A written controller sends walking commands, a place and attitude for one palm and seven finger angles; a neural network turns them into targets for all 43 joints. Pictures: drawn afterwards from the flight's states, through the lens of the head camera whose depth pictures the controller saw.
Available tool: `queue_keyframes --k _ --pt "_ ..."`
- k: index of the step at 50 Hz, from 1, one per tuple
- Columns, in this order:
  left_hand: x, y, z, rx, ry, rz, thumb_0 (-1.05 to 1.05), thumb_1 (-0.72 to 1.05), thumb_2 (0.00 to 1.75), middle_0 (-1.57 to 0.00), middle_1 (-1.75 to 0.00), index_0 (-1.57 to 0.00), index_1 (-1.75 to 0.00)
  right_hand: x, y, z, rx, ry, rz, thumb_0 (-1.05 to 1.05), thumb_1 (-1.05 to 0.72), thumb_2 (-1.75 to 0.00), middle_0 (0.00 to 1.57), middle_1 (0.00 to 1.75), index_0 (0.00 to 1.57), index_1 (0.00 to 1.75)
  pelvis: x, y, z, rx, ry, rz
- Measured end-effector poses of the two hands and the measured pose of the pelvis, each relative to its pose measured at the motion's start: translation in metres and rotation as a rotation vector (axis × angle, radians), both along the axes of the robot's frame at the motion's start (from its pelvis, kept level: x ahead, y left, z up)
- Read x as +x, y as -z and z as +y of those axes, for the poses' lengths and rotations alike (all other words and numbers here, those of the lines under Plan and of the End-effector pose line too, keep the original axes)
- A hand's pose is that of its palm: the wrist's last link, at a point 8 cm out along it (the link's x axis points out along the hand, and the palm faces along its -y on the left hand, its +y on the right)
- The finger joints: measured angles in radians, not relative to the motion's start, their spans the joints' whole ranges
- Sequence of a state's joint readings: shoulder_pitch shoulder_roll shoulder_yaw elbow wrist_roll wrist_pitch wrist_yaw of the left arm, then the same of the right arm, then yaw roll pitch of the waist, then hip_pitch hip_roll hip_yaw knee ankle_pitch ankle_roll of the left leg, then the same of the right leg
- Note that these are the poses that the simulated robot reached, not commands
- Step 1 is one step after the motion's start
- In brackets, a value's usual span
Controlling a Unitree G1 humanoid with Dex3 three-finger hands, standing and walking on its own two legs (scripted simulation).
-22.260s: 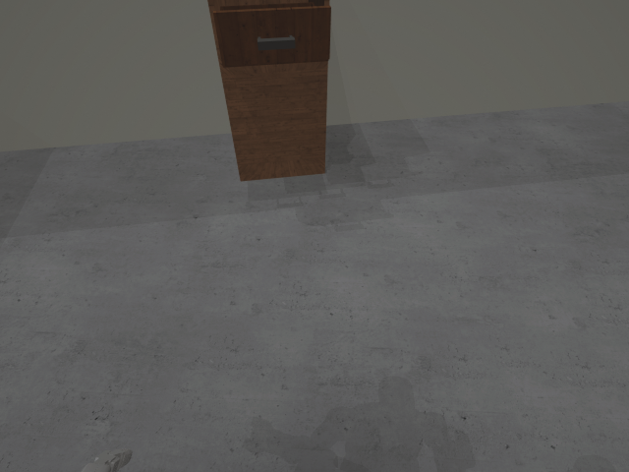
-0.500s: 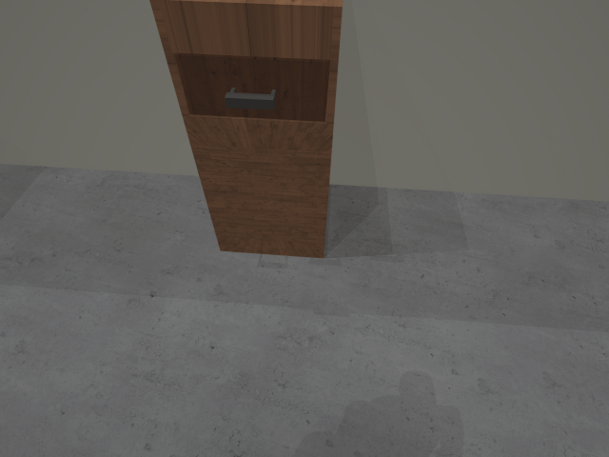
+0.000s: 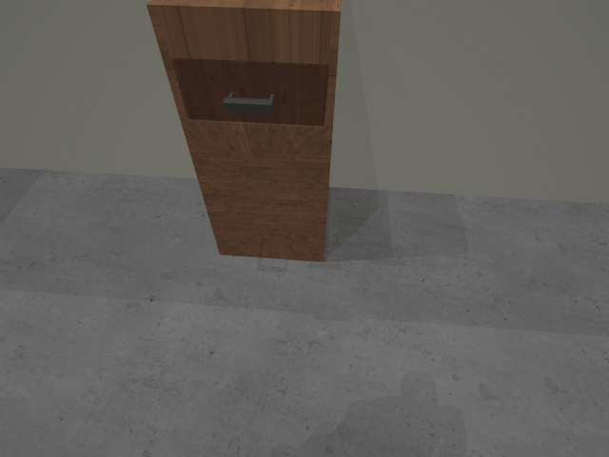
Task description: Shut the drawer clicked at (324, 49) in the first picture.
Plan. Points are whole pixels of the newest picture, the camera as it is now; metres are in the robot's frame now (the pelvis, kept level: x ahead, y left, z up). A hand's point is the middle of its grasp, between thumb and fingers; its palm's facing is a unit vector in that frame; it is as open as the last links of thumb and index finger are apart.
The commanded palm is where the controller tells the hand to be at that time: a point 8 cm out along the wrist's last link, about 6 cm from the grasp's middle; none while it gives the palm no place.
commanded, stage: stand and wait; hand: left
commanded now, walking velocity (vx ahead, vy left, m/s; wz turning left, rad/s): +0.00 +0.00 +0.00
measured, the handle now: (250, 101) +0.93 +0.19 -0.04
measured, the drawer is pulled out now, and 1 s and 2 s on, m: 0.00 0.00 0.00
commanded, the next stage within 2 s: none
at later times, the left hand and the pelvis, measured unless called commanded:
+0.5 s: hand out of the picture +0.06 +0.22 -0.16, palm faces +0.01 -0.96 -0.29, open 7.4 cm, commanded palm none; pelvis +0.01 +0.00 +0.00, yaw +0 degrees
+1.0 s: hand out of the picture +0.08 +0.23 -0.16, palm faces -0.01 -0.95 -0.30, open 7.4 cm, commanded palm none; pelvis +0.02 +0.00 +0.00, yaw +0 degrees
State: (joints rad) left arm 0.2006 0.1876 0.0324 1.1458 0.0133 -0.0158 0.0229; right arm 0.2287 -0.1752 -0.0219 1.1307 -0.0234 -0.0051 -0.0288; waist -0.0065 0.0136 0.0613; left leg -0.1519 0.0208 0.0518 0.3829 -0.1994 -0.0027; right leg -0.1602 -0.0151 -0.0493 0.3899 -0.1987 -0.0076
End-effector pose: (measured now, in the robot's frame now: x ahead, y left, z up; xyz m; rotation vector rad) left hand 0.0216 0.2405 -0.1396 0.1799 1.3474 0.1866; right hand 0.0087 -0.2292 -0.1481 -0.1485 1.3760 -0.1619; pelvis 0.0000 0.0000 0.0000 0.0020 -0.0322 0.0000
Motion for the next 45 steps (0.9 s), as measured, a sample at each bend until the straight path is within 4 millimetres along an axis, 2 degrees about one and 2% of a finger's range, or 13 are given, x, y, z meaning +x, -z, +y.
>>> queue_keyframes --k 24,45 --pt "0.032 -0.011 0.02 0.052 0.03 -0.044 0.01 0.9 0.9 -0.2 -0.3 -0.2 -0.3 0.033 -0.009 -0.031 -0.057 -0.033 -0.042 0.01 -0.9 -0.9 0.2 0.3 0.2 0.3 0.01 -0.003 -0.004 0.0 0.002 0.004" --pt "0.051 -0.015 0.029 0.068 0.053 -0.065 0.01 0.9 0.9 -0.2 -0.3 -0.2 -0.3 0.051 -0.015 -0.043 -0.083 -0.047 -0.066 0.01 -0.9 -0.9 0.2 0.3 0.2 0.3 0.016 -0.004 -0.004 -0.001 0.006 0.008"
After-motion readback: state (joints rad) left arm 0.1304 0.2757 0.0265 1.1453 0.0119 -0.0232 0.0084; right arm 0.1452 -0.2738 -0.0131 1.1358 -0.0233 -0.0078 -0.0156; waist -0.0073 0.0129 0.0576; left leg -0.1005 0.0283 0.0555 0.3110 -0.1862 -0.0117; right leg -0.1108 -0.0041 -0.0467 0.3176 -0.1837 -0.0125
